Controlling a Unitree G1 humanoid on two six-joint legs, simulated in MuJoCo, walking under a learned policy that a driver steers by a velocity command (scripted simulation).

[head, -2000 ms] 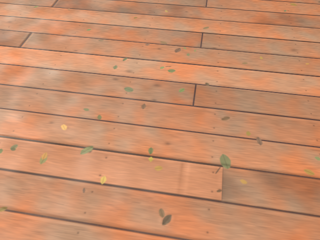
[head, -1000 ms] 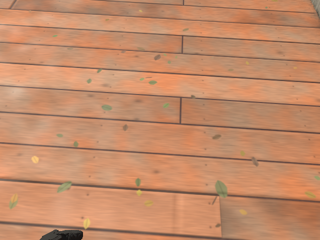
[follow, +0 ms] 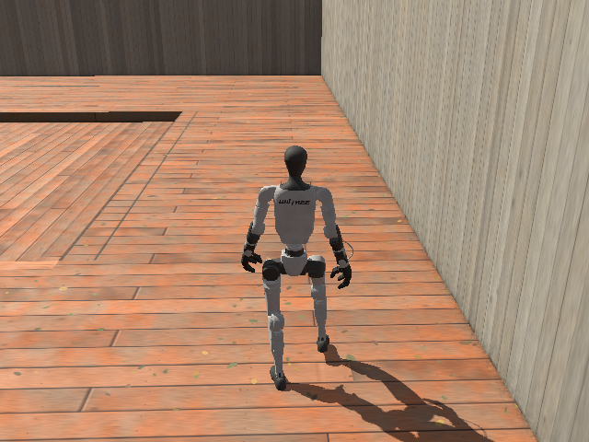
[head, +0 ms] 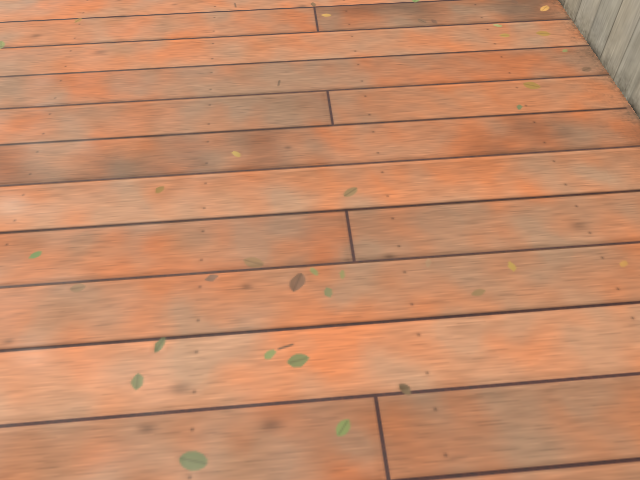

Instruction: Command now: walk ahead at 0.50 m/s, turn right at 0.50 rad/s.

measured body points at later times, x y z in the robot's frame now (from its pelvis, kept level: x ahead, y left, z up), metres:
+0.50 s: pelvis +0.28 -0.07 +0.00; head +0.31 -0.10 +0.45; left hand +0.41 +0.19 -0.11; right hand +0.42 -0.37 -0.09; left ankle +0.51 +0.07 -0.68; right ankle +0.22 -0.12 -0.74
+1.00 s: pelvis +0.58 -0.10 +0.01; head +0.61 -0.11 +0.45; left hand +0.84 +0.07 -0.09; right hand +0.49 -0.36 -0.12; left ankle +0.57 +0.00 -0.74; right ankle +0.66 -0.32 -0.69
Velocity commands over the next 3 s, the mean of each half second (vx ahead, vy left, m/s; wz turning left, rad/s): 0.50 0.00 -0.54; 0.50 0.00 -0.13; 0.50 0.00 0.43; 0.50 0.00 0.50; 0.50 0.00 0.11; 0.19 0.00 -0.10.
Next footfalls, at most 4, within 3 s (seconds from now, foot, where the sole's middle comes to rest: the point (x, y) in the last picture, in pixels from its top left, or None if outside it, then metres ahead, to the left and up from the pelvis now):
0.18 right None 0.26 -0.13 -0.78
0.68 left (329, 429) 0.61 -0.02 -0.78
1.16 right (457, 352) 0.78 -0.33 -0.78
1.68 left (342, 258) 1.08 -0.08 -0.78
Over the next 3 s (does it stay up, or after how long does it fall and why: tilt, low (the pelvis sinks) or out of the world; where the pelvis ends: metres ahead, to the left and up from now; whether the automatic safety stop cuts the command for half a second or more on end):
stays up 1.54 -0.07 -0.01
